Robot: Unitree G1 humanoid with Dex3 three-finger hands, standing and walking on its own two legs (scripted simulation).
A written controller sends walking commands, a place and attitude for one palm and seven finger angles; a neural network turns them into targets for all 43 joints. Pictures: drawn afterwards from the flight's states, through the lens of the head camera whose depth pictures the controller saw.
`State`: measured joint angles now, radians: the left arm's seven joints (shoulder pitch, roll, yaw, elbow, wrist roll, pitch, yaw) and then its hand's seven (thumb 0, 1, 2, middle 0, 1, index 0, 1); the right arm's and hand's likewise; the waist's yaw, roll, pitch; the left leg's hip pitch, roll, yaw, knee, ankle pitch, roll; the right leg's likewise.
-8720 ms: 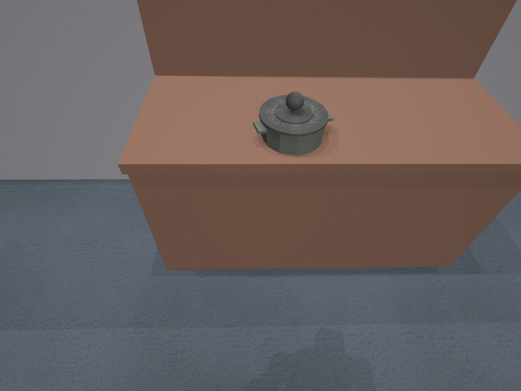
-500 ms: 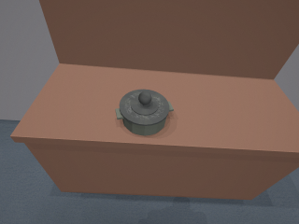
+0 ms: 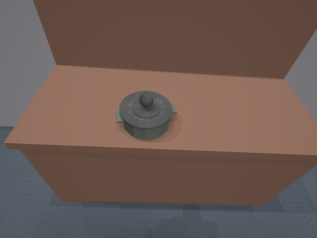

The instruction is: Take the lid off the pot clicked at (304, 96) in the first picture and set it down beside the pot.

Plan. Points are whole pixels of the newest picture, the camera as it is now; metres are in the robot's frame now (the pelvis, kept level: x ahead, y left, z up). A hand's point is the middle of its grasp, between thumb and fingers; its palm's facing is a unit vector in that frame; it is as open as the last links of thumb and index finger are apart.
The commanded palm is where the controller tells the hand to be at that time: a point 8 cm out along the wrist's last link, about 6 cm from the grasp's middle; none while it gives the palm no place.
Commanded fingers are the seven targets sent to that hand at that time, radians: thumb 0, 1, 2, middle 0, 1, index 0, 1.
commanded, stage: look again from close up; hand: left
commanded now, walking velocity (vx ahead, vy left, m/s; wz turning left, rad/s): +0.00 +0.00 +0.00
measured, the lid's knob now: (146, 100) +0.57 +0.08 +0.00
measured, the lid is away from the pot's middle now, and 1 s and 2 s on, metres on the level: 0.00 0.00 0.00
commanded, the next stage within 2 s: shuffle to correct the standing spot in 0.62 s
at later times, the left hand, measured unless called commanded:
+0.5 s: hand out of the picture -0.02 +0.15 -0.18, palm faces +0.01 -0.99 -0.14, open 7.4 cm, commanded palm none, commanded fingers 0.00 0.90 0.90 -0.20 -0.30 -0.20 -0.30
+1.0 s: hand out of the picture +0.00 +0.15 -0.18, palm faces +0.06 -0.99 -0.16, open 7.4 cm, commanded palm none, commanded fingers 0.00 0.90 0.90 -0.20 -0.30 -0.20 -0.30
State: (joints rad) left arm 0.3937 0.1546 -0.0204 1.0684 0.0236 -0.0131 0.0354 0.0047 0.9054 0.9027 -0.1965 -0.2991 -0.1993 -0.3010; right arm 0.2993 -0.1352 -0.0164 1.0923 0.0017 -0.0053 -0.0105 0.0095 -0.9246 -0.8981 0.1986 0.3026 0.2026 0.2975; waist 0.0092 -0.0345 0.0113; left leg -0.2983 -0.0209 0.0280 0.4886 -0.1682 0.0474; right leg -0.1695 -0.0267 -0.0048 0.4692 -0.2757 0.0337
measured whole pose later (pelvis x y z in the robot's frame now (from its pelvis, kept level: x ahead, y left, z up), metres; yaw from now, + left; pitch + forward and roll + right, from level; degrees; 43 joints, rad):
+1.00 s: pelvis +0.03 -0.02 +0.00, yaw +2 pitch +0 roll -1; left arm 0.38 0.16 0.00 1.07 0.02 -0.02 0.02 0.00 0.91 0.90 -0.20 -0.30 -0.20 -0.30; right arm 0.33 -0.11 -0.03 1.09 -0.01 -0.01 -0.01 0.01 -0.92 -0.90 0.20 0.30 0.20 0.30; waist 0.00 -0.03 0.01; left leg -0.31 -0.02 -0.01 0.54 -0.24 0.03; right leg -0.16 -0.02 -0.04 0.50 -0.35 0.01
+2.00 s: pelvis +0.12 -0.09 +0.00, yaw +4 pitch -1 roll +1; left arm 0.23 0.18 0.00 1.01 0.01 0.00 0.04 0.01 0.92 0.90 -0.20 -0.30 -0.20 -0.30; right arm 0.21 -0.16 -0.03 1.04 0.01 0.01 -0.03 0.00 -0.92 -0.90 0.20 0.30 0.20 0.30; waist 0.01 -0.01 0.07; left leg -0.14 0.06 0.03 0.45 -0.29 -0.05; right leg -0.26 -0.06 -0.06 0.51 -0.23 0.01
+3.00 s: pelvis +0.12 -0.07 +0.00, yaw +3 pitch -1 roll +1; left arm 0.26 0.16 -0.01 1.08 0.02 0.00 0.03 0.01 0.92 0.90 -0.20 -0.30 -0.20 -0.30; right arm 0.29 -0.14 -0.01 1.08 -0.01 -0.02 -0.02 0.01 -0.92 -0.90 0.20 0.30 0.20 0.30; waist 0.00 0.00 0.05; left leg -0.16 0.03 0.05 0.50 -0.32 -0.03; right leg -0.29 -0.05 0.01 0.55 -0.25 0.03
